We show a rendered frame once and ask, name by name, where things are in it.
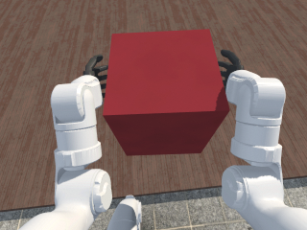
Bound robot left hand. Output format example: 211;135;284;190
83;54;108;98

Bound carton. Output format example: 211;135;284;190
103;29;230;156

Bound right robot upper arm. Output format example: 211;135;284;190
221;165;307;230

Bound robot right hand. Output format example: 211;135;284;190
218;49;245;93

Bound robot left forearm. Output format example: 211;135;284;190
50;75;104;206

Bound robot left thigh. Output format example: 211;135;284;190
107;198;142;230

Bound left robot upper arm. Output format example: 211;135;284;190
18;169;112;230

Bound robot right forearm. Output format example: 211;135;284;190
225;70;286;197

